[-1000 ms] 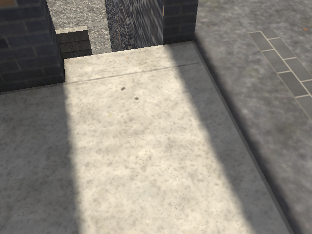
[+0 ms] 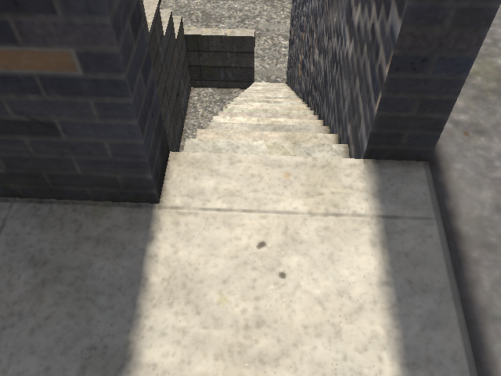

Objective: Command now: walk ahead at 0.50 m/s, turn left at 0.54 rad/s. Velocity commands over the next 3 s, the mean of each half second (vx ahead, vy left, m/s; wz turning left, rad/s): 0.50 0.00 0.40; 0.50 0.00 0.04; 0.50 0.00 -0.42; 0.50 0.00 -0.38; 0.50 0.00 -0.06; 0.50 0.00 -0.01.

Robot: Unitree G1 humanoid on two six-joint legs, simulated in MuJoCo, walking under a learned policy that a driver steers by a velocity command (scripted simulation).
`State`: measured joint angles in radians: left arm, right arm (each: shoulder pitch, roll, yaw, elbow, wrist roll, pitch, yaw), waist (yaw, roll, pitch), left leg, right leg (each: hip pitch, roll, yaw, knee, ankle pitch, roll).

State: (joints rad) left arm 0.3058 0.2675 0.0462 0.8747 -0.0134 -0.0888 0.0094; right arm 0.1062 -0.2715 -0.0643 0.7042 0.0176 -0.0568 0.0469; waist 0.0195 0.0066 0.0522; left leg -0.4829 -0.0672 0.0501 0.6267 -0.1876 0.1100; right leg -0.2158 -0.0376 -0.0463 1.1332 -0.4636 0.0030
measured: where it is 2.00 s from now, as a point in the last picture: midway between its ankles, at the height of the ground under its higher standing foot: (241, 205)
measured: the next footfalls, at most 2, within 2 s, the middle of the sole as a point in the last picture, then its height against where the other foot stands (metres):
right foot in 0.42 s outside the picture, level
left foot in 0.92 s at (198, 301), level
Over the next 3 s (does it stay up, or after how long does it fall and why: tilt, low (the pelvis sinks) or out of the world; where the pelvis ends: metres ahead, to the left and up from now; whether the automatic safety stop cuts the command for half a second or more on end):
stays up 1.37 0.02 -0.32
